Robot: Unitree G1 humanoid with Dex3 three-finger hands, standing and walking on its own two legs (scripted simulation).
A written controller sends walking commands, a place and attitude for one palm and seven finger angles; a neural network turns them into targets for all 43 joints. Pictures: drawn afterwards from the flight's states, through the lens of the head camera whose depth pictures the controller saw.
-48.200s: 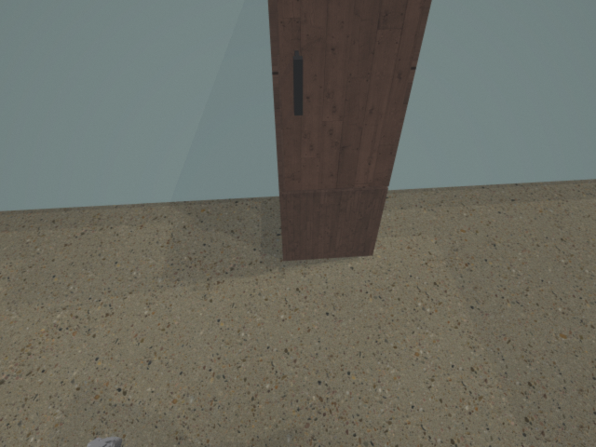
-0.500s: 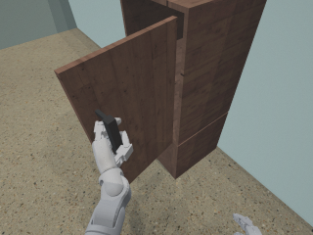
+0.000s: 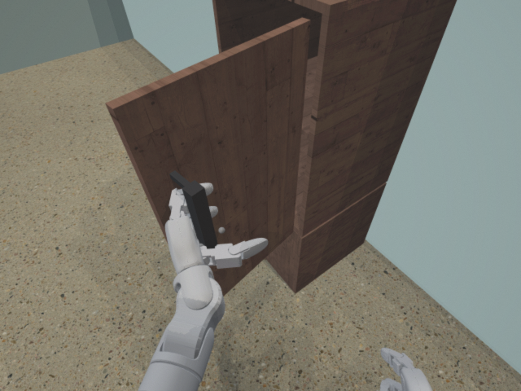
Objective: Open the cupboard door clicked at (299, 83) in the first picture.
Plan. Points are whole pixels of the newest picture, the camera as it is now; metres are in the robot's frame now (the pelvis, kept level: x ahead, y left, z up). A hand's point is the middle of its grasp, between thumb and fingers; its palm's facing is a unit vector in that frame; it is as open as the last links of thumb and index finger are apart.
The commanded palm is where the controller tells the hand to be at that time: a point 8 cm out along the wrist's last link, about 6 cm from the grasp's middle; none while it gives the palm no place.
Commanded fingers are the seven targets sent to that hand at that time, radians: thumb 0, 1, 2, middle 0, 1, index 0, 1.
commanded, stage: open thumb and fingers to let go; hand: left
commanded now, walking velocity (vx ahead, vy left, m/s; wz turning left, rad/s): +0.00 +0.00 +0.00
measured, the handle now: (193, 213) +0.37 +0.13 +0.09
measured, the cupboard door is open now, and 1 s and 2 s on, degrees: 100 100 100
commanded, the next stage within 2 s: slide the hand sideways off the handle in 0.30 s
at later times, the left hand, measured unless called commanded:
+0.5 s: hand (218, 239) +0.32 +0.08 +0.08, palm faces +0.18 -0.98 -0.06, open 15.2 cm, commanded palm +0.29 +0.12 +0.08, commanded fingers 0.00 -0.50 0.30 -0.15 -0.30 -0.15 -0.30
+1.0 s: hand (200, 267) +0.28 +0.10 +0.08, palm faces -0.07 -1.00 +0.00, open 16.3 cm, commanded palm +0.25 +0.16 +0.08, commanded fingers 0.00 -0.50 0.30 -0.15 -0.30 -0.15 -0.30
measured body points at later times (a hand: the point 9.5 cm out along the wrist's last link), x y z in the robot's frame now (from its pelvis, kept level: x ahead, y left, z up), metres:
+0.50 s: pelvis -0.02 +0.02 +0.00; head -0.01 +0.01 +0.45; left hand +0.31 +0.14 +0.09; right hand +0.13 -0.21 -0.11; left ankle +0.04 +0.16 -0.70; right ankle -0.05 -0.10 -0.70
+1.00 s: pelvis -0.01 +0.02 +0.00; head +0.01 +0.01 +0.45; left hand +0.27 +0.16 +0.08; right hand +0.15 -0.20 -0.09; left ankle +0.04 +0.16 -0.70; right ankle -0.05 -0.10 -0.70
